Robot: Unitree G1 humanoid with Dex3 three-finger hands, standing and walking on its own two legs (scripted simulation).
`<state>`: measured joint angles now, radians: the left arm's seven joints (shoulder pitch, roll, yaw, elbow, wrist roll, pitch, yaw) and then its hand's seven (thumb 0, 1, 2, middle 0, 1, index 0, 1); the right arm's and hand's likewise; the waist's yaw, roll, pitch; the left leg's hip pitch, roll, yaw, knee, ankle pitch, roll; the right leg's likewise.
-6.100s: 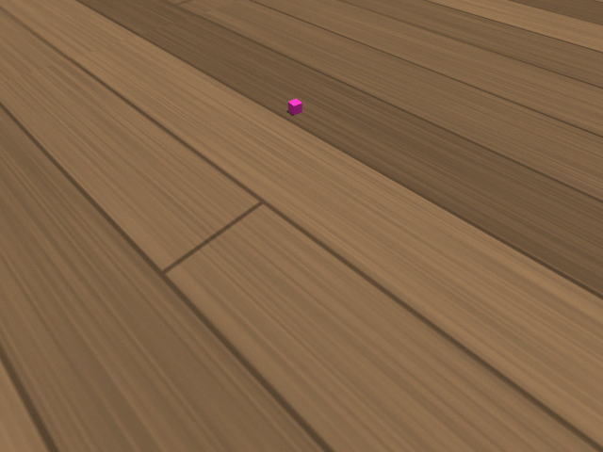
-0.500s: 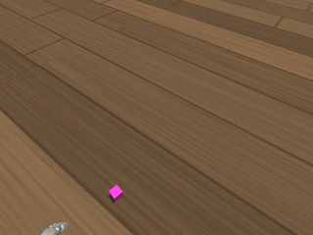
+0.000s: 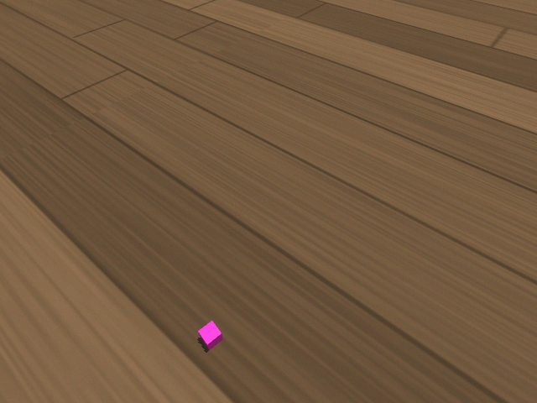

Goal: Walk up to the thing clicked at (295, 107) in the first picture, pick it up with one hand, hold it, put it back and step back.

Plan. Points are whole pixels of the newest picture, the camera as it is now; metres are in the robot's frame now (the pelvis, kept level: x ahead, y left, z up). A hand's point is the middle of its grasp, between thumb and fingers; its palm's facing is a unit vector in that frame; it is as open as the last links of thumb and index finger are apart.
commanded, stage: walk up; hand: left
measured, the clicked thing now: (210, 335) +0.45 +0.23 -0.75
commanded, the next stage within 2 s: stand in 0.12 s
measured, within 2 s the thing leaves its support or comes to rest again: neither
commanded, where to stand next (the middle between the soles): +0.05 -0.01 m, yaw +0 degrees
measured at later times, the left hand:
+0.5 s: hand out of the picture +0.08 +0.25 -0.15, palm faces -0.02 -0.94 -0.34, open 7.4 cm
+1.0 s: hand out of the picture +0.08 +0.25 -0.16, palm faces -0.01 -0.94 -0.34, open 7.4 cm
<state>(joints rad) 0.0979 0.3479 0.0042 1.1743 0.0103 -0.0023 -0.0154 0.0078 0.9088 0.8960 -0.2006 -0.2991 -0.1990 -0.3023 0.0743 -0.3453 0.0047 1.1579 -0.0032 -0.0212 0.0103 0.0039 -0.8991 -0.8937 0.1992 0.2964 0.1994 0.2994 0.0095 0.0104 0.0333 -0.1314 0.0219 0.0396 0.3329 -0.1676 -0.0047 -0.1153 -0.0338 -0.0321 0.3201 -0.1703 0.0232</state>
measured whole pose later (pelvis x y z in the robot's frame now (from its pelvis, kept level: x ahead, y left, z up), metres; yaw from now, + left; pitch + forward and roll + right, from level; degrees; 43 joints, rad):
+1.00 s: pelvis +0.01 +0.00 +0.00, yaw +1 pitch -2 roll +0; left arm 0.10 0.35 0.00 1.15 0.01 -0.01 -0.01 0.01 0.91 0.90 -0.20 -0.30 -0.20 -0.30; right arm 0.09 -0.35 0.01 1.15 -0.01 -0.01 0.01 0.00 -0.90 -0.89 0.20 0.30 0.20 0.30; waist 0.00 0.00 0.03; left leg -0.12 0.02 0.03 0.30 -0.16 -0.01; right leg -0.10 -0.03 -0.04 0.30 -0.17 0.02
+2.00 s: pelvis +0.02 +0.00 +0.00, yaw +1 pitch -1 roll +0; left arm 0.12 0.35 0.00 1.13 0.01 -0.01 -0.01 0.01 0.91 0.90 -0.20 -0.30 -0.20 -0.30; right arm 0.10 -0.35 0.01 1.15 -0.01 -0.01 0.01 0.00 -0.90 -0.89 0.20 0.30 0.20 0.30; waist 0.00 0.00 0.03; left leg -0.10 0.02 0.03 0.30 -0.17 -0.01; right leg -0.08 -0.04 -0.04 0.29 -0.18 0.02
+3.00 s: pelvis +0.02 +0.00 +0.00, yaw +1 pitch -1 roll +0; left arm 0.13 0.35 0.00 1.13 0.02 0.00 -0.01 0.01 0.91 0.90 -0.20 -0.30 -0.20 -0.30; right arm 0.12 -0.35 0.00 1.14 -0.01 -0.01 0.01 0.00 -0.90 -0.89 0.20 0.30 0.20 0.30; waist 0.00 0.00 0.04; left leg -0.10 0.01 0.03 0.30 -0.17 0.00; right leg -0.09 -0.04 -0.04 0.30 -0.18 0.03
